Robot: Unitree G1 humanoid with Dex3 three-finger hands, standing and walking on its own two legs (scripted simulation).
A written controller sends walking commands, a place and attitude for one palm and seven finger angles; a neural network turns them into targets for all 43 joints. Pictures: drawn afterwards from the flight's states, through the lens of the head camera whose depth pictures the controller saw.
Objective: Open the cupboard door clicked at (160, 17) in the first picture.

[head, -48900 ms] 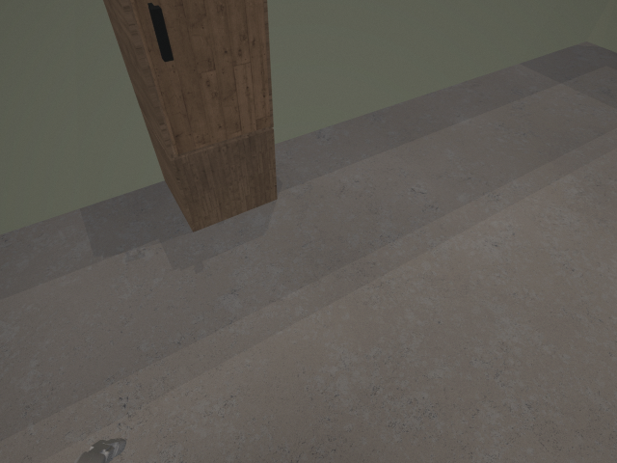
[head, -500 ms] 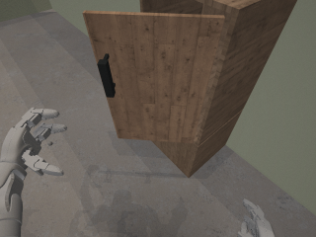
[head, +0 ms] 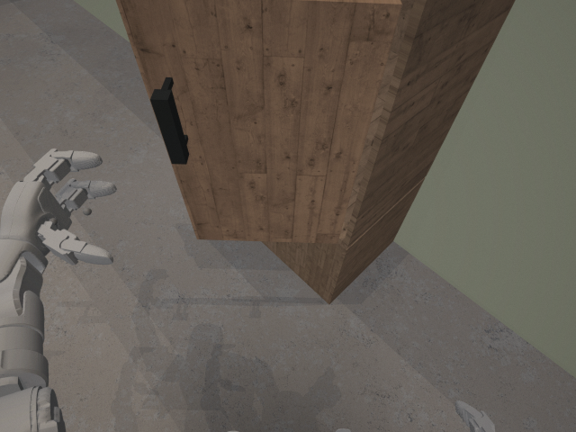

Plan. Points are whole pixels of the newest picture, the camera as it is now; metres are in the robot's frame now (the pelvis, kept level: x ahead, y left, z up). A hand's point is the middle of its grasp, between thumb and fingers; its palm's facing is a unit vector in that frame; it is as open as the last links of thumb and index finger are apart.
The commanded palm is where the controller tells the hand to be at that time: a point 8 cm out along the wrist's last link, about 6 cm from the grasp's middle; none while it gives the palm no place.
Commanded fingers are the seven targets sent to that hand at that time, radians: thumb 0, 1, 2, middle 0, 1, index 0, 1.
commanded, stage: move the hooked fingers beside the handle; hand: left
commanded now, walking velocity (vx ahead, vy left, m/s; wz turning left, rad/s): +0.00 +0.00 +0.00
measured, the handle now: (174, 121) +0.57 +0.21 +0.09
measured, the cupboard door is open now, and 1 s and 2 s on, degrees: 45 45 45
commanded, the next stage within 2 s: slide the fingers in behind the handle in 2.00 s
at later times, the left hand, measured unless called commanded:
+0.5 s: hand (109, 172) +0.44 +0.27 +0.10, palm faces +0.00 -1.00 -0.03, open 14.0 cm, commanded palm +0.42 +0.32 +0.10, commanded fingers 0.00 -0.50 0.30 -0.30 -1.20 -0.30 -1.20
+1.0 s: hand (122, 142) +0.51 +0.27 +0.10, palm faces -0.01 -1.00 -0.02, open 14.0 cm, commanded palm +0.50 +0.32 +0.09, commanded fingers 0.00 -0.50 0.30 -0.30 -1.20 -0.30 -1.20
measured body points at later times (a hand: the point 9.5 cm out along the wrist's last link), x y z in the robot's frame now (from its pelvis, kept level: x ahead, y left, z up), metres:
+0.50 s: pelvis +0.00 +0.01 -0.01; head +0.08 +0.03 +0.44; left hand +0.44 +0.32 +0.10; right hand +0.06 -0.26 -0.11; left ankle -0.01 +0.11 -0.71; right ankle +0.02 -0.12 -0.71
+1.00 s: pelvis +0.00 +0.01 -0.02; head +0.13 +0.03 +0.41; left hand +0.50 +0.33 +0.10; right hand -0.01 -0.27 -0.11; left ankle -0.01 +0.11 -0.71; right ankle +0.02 -0.12 -0.71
